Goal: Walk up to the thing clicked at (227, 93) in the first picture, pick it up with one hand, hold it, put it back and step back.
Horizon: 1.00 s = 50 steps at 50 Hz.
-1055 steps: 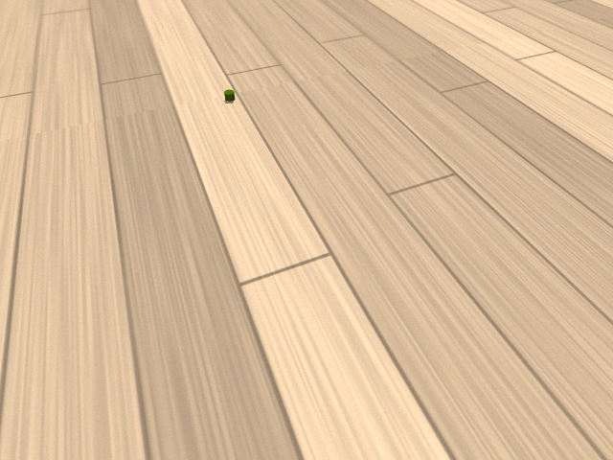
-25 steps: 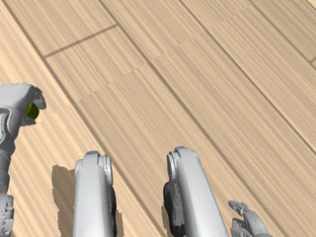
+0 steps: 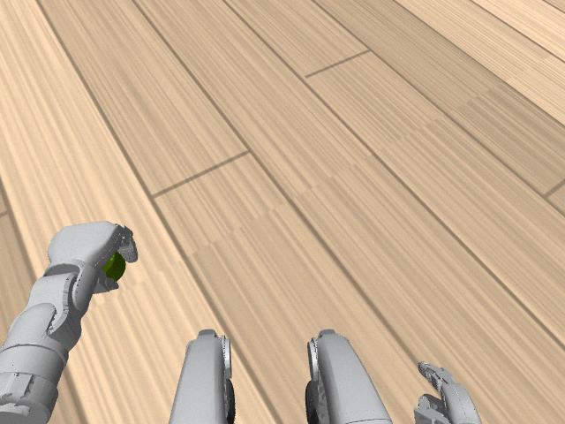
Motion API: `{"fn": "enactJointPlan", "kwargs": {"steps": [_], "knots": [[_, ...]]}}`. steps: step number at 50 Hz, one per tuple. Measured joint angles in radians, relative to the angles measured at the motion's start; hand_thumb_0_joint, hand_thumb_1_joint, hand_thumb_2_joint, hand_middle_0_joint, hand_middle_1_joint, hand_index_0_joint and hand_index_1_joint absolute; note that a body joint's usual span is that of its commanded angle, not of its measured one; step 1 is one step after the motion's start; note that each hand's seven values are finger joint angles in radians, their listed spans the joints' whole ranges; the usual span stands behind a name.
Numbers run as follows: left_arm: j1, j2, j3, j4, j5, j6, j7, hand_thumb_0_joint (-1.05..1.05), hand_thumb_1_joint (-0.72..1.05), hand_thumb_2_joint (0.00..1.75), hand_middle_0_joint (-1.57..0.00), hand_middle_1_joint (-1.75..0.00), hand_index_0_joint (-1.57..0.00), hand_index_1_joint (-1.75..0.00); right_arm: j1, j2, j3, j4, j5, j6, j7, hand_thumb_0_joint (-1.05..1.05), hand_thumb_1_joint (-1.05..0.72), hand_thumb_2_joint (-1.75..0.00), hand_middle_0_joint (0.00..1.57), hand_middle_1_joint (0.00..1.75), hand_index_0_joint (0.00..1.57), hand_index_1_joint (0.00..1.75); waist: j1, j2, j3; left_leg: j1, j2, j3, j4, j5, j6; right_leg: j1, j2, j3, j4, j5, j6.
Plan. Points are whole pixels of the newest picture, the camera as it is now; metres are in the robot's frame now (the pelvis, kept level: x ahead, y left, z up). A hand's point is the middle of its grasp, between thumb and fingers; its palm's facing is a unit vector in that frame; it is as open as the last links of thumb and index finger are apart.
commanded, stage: lift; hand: left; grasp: from above
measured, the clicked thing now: (101, 263) +0.38 +0.28 -0.09
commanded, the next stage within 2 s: hold in 0.64 s
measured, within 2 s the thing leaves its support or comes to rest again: neither
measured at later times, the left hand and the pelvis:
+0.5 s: hand (93, 229) +0.37 +0.23 +0.05, palm faces -0.41 -0.08 -0.91, open 6.6 cm; pelvis +0.04 +0.00 +0.12, yaw +1 degrees
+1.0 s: hand (77, 191) +0.39 +0.23 +0.10, palm faces -0.43 -0.08 -0.90, open 6.4 cm; pelvis +0.08 +0.00 +0.16, yaw +0 degrees
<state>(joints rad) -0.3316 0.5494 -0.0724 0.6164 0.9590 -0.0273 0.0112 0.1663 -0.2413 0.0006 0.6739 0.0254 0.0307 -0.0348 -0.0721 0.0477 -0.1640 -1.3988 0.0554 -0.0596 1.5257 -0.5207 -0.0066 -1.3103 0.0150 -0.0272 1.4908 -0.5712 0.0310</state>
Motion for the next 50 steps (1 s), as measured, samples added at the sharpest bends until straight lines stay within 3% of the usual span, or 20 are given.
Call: {"fn": "enactJointPlan", "kwargs": {"steps": [7,19,23,33,43,50], "knots": [[0.016,-0.041,-0.031,0.072,0.003,0.001,0.03,-0.01,0.34,0.31,-0.61,-0.58,-0.96,-0.64,0.034,-0.001,-0.009,0.019,0.006,-0.036,-0.014,0.01,-0.91,-0.89,0.2,0.3,0.2,0.3,0.004,0.002,0.014,0.202,0.0,0.013,-0.18,0.044,-0.006,0.194,-0.002,0.005,-0.175,0.047,-0.007],[0.016,-0.117,-0.081,0.166,0.044,0.003,0.12,-0.03,0.35,0.28,-0.61,-0.59,-0.96,-0.64,0.072,-0.006,-0.028,0.06,0.006,-0.064,-0.021,0.01,-0.91,-0.9,0.2,0.3,0.2,0.3,0.013,-0.006,0.042,0.471,0.0,0.044,-0.427,0.103,-0.007,0.446,-0.006,0.026,-0.412,0.11,-0.011],[-0.009,-0.13,-0.088,0.193,0.037,0.028,0.135,-0.02,0.35,0.29,-0.61,-0.59,-0.96,-0.64,0.076,-0.005,-0.032,0.07,0.006,-0.062,-0.018,0.01,-0.91,-0.89,0.2,0.3,0.2,0.3,0.013,-0.008,0.055,0.548,0.0,0.054,-0.5,0.122,-0.007,0.519,-0.007,0.033,-0.483,0.132,-0.01],[0.0,-0.153,-0.11,0.203,0.005,0.065,0.097,-0.03,0.35,0.29,-0.62,-0.56,-0.98,-0.62,0.096,-0.003,-0.04,0.06,0.011,-0.055,-0.016,0.01,-0.91,-0.89,0.2,0.3,0.2,0.3,0.014,-0.01,0.077,0.709,-0.005,0.077,-0.658,0.163,-0.002,0.673,-0.013,0.05,-0.641,0.179,-0.005],[0.013,-0.159,-0.123,0.181,0.034,0.06,0.1,-0.05,0.36,0.27,-0.64,-0.53,-0.99,-0.58,0.087,0.0,-0.042,0.067,0.014,-0.045,-0.014,0.01,-0.91,-0.89,0.2,0.3,0.2,0.3,0.031,-0.017,0.088,0.82,-0.015,0.089,-0.76,0.184,0.002,0.78,-0.024,0.058,-0.742,0.201,0.0],[0.007,-0.152,-0.129,0.169,0.021,0.067,0.058,-0.05,0.36,0.28,-0.64,-0.52,-0.99,-0.57,0.081,-0.001,-0.047,0.063,0.018,-0.031,-0.008,0.01,-0.91,-0.89,0.2,0.3,0.2,0.3,0.038,-0.016,0.083,0.885,-0.017,0.093,-0.813,0.194,0.005,0.847,-0.026,0.061,-0.8,0.215,0.002]]}}
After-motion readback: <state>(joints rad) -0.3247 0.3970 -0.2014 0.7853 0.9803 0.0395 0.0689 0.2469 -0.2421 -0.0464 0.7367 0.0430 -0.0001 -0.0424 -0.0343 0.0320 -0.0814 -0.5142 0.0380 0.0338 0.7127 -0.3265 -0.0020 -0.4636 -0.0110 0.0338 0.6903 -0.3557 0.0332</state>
